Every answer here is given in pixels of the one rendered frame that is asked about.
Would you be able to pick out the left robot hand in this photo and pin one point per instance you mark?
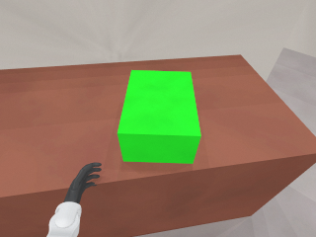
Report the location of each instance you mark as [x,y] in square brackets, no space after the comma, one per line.
[79,184]

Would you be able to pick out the pedestal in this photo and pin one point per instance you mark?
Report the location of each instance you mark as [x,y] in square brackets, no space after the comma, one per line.
[54,120]

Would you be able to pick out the robot left forearm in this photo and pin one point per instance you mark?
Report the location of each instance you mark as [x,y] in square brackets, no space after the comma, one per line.
[66,221]

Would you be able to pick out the carton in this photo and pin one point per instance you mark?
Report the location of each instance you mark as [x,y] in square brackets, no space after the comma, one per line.
[159,119]

